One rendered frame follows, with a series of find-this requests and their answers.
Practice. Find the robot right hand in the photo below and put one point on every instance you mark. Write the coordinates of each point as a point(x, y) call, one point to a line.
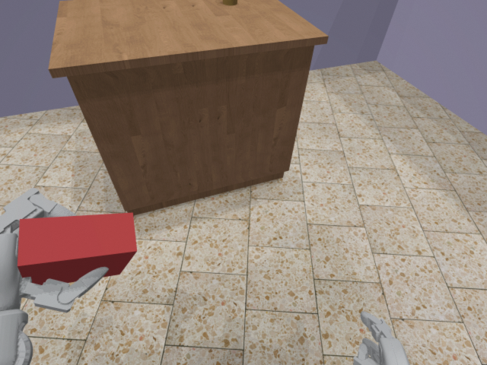
point(389, 350)

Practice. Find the robot left hand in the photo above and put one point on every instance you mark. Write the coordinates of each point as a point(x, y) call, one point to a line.
point(53, 294)

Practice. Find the robot left forearm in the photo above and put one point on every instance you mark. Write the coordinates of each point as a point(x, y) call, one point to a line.
point(15, 346)

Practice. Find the table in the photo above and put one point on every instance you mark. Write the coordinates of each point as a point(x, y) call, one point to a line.
point(186, 99)

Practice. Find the sponge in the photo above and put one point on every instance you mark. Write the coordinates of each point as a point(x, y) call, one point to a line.
point(67, 248)

